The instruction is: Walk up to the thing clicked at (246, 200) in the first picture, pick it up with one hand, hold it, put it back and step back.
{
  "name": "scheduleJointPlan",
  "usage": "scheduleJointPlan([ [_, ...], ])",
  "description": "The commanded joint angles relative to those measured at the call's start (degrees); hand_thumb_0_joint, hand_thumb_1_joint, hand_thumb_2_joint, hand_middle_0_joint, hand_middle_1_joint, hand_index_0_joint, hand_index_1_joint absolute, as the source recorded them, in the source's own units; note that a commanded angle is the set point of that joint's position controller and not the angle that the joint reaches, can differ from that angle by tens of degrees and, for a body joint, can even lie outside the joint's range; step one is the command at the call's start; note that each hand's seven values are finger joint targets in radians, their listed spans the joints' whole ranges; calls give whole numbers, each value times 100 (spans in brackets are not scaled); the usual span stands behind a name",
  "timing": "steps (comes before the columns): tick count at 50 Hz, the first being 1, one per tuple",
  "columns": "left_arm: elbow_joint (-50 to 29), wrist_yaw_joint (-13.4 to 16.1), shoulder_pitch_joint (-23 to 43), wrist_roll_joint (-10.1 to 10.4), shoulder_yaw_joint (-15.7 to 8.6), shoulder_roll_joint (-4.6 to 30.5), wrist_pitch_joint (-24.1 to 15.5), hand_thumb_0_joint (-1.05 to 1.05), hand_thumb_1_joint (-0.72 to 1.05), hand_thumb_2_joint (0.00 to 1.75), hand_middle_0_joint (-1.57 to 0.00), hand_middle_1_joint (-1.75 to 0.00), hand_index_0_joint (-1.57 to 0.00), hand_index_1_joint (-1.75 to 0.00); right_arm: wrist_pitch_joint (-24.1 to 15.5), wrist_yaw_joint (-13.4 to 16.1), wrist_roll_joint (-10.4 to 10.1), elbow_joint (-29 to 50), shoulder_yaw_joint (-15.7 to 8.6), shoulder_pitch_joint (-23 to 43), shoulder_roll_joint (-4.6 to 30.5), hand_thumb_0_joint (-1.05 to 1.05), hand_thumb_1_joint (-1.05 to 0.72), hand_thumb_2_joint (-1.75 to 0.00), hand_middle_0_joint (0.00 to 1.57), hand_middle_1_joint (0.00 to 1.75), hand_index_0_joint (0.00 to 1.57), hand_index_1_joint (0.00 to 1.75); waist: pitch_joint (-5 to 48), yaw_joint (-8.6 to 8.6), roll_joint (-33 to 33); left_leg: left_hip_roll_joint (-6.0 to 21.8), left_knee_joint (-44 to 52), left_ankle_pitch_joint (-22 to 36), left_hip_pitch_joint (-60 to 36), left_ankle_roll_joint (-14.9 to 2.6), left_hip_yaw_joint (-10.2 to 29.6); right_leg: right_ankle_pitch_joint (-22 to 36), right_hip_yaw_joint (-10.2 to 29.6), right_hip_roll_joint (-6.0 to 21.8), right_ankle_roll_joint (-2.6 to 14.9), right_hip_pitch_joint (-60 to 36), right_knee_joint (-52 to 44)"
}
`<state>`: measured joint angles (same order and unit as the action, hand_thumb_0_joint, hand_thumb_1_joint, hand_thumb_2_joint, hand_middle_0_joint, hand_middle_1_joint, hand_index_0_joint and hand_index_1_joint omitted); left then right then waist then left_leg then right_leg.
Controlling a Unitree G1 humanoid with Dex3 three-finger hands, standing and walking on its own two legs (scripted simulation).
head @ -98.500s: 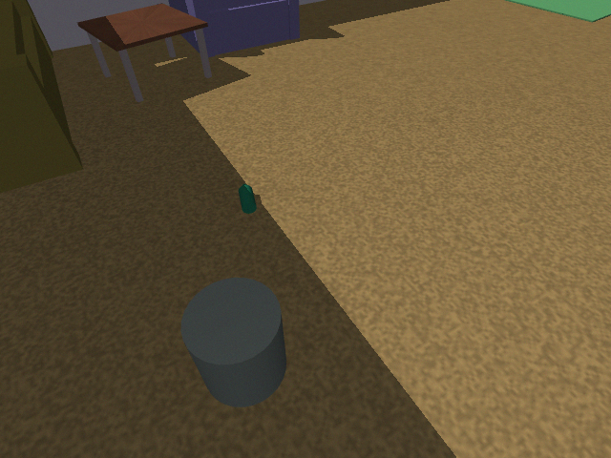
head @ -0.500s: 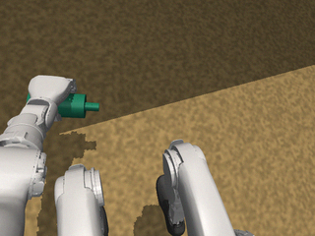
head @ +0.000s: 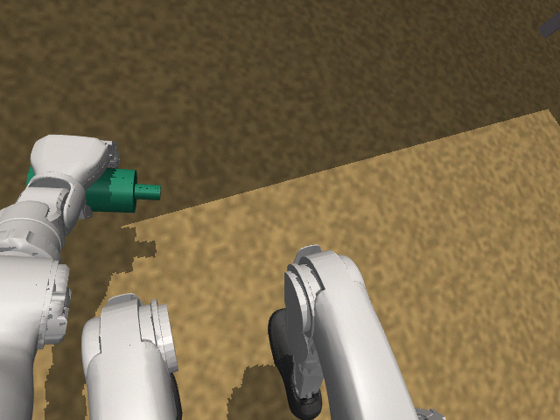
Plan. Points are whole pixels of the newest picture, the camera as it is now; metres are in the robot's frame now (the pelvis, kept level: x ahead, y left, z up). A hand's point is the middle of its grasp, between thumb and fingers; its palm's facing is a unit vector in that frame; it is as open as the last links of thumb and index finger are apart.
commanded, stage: lower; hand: left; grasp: from above
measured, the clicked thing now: (101, 189) +0.50 +0.17 -0.22
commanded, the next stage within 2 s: rest in 0.24 s
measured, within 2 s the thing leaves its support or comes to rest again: rests again in 1.68 s
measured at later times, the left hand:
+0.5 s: hand (90, 193) +0.50 +0.19 -0.22, palm faces -0.49 +0.04 -0.87, open 9.9 cm
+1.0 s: hand (97, 195) +0.50 +0.18 -0.26, palm faces -0.46 +0.03 -0.89, open 9.9 cm
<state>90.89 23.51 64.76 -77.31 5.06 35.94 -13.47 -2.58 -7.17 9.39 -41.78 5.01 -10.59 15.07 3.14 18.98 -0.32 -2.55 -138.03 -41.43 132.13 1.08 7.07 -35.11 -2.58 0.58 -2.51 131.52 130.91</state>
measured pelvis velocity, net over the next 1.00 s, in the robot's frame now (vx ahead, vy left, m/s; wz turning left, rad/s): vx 0.01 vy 0.01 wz -0.08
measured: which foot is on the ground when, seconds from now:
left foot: down 0.00-1.00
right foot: down 0.00-1.00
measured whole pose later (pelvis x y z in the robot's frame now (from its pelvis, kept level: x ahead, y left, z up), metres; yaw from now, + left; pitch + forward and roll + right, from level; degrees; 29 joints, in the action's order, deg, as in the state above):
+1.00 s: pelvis +0.01 +0.01 -0.02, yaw -5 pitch +33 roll -12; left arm 97.5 34.1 65.1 -80.9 1.6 44.9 -13.3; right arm -9.4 -13.7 14.3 -39.7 11.0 -9.8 17.7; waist -4.3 24.1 -3.5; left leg -2.2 -144.8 -43.8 134.5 0.9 11.1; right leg -35.4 -5.9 -0.6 -3.5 132.6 134.1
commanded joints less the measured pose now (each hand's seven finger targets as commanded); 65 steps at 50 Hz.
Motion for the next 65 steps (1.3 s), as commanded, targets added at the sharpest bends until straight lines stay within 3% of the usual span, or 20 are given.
scheduleJointPlan([
  [1, -699, 327, 2183, 14, -143, 871, -42, 0, 61, 89, -96, -73, -96, -73, -72, 5, 47, 13, -365, -1286, 1490, 0, -91, -90, 20, 30, 20, 30, 3660, 247, 1722, -9, 1473, 1121, -2533, -253, -492, 952, -668, -193, 454, -2165, -1044],
  [3, -639, 364, 2222, -9, -134, 892, -71, 0, 61, 90, -96, -75, -96, -74, -116, -33, 101, 12, -321, -1272, 1476, 0, -92, -90, 20, 30, 20, 30, 3635, 368, 1697, -10, 1336, 1086, -2427, -278, -517, 974, -665, -213, 428, -2282, -1011],
  [4, -799, 405, 2228, -41, -208, 1076, -93, 0, 61, 90, -96, -74, -96, -74, -118, -30, 89, 18, -325, -1303, 1519, 0, -92, -90, 20, 30, 20, 30, 3788, 261, 1836, -21, 1375, 1164, -2482, -265, -510, 1028, -664, -215, 441, -2340, -990],
  [11, -612, 657, 2019, -170, -282, 1045, -44, 0, 63, 88, -96, -75, -97, -74, -226, -138, 192, 55, -279, -1313, 1512, 0, -91, -90, 20, 30, 20, 30, 3664, 406, 1994, 18, 1214, 1188, -2513, -249, -501, 1122, -725, -239, 429, -2244, -879],
  [16, -944, 746, 1998, -138, -449, 1297, 36, 0, 63, 88, -96, -74, -96, -73, -242, -180, 175, 65, -289, -1380, 1602, 0, -91, -90, 20, 30, 20, 30, 3969, 291, 2255, 30, 1277, 1448, -2702, -207, -448, 1304, -761, -232, 448, -2275, -799],
  [24, -155, 640, 1969, -53, -300, 1145, 19, 0, 59, 85, -92, -70, -93, -69, -309, -238, 254, 62, -129, -1381, 1692, 0, -90, -90, 20, 30, 20, 30, 3127, 603, 1651, 23, 1022, 1087, -2004, -294, -404, 1043, -820, -266, 413, -2190, -847],
  [28, -319, 662, 1935, -139, -352, 1332, -136, 0, 59, 84, -92, -72, -93, -70, -366, -260, 300, 96, -87, -1400, 1768, 0, -91, -90, 20, 30, 20, 30, 3337, 619, 1928, 36, 981, 1325, -2300, -232, -375, 1221, -864, -267, 419, -2423, -794],
  [30, -451, 750, 1911, -176, -464, 1587, -208, 0, 61, 83, -93, -72, -94, -70, -389, -268, 320, 124, -65, -1346, 1794, 0, -90, -90, 20, 30, 20, 30, 3557, 531, 1920, 35, 1002, 1312, -2337, -237, -357, 1228, -892, -287, 403, -2554, -815],
  [34, -292, 928, 1896, -298, -380, 1508, -240, 0, 64, 86, -94, -75, -96, -73, -470, -331, 409, 113, 22, -1274, 1770, 0, -91, -90, 20, 30, 20, 30, 3407, 669, 2108, 73, 899, 1259, -2453, -218, -345, 1242, -925, -322, 405, -2430, -738],
  [38, -510, 1166, 2009, -379, -588, 1750, -203, 0, 65, 85, -96, -73, -97, -72, -558, -414, 428, 193, -1, -1240, 1909, 0, -91, -90, 20, 30, 20, 30, 3289, 692, 2359, 112, 946, 1455, -2626, -157, -271, 1383, -995, -315, 430, -2281, -704],
  [41, -434, 1277, 1987, -406, -561, 1704, -159, 0, 65, 84, -94, -74, -96, -72, -623, -508, 475, 191, 26, -1258, 1952, 0, -91, -90, 20, 30, 20, 30, 3353, 780, 2545, 135, 945, 1625, -2781, -120, -221, 1560, -1034, -319, 420, -2322, -630],
  [42, 5, 1258, 1762, -384, -414, 1440, -81, 0, 66, 82, -95, -73, -97, -71, -659, -546, 476, 164, 29, -1205, 1946, 0, -91, -90, 20, 30, 20, 30, 3038, 810, 2402, 133, 889, 1460, -2703, -123, -216, 1425, -1035, -308, 420, -2098, -609],
  [47, -179, 1327, 1988, -255, -431, 1710, 20, 0, 62, 82, -94, -72, -95, -70, -682, -618, 436, 147, 102, -1177, 1968, 0, -91, -90, 20, 30, 20, 30, 3232, 748, 2437, 132, 971, 1230, -2487, -192, -213, 1315, -1013, -355, 402, -2375, -711],
  [50, 445, 1257, 1825, -203, -302, 1407, 93, 0, 63, 81, -93, -72, -95, -70, -745, -684, 481, 109, 130, -1185, 2062, 0, -91, -90, 20, 30, 20, 30, 2694, 951, 2042, 133, 892, 1136, -2263, -207, -143, 1243, -1080, -343, 371, -2076, -662],
  [52, 90, 1197, 2062, -147, -434, 1711, 51, 0, 59, 80, -91, -71, -93, -69, -747, -675, 429, 205, 131, -1234, 2144, 0, -91, -90, 20, 30, 20, 30, 2997, 920, 2128, 142, 924, 1433, -2347, -202, -128, 1491, -1064, -340, 368, -2401, -714],
  [55, 455, 1139, 1787, -152, -503, 1785, 38, 0, 60, 75, -91, -70, -94, -68, -775, -692, 469, 244, 232, -1251, 2158, 0, -92, -90, 20, 30, 20, 30, 2747, 961, 1988, 141, 871, 1475, -2234, -195, -107, 1493, -1095, -325, 366, -2477, -736],
  [57, 299, 1116, 1888, -153, -493, 1867, -45, 0, 61, 76, -92, -70, -94, -68, -733, -672, 440, 283, 253, -1225, 2147, 0, -91, -91, 20, 30, 20, 30, 2968, 912, 2046, 144, 951, 1376, -2287, -191, -84, 1404, -1101, -362, 381, -2620, -758],
  [61, 534, 1066, 1810, -170, -238, 1730, -158, 0, 63, 77, -93, -72, -96, -70, -773, -671, 494, 341, 382, -1075, 2119, 0, -92, -91, 20, 30, 20, 30, 2636, 1013, 1829, 129, 840, 1001, -1974, -252, -123, 1150, -1112, -410, 350, -2592, -834],
  [63, 408, 1108, 1914, -209, -301, 1947, -201, 0, 64, 78, -96, -71, -98, -69, -750, -616, 446, 327, 370, -1072, 2126, 0, -92, -91, 20, 30, 20, 30, 2770, 898, 2026, 137, 920, 974, -2064, -229, -114, 1104, -1086, -403, 374, -2600, -856],
  [65, 604, 1099, 1795, -233, -193, 1721, -204, 0, 57, 77, -88, -70, -90, -68, -755, -635, 510, 318, 434, -1125, 2114, 0, -91, -90, 20, 30, 20, 30, 2516, 1031, 2037, 152, 926, 1005, -2101, -204, -80, 1128, -1152, -396, 361, -2459, -824],
])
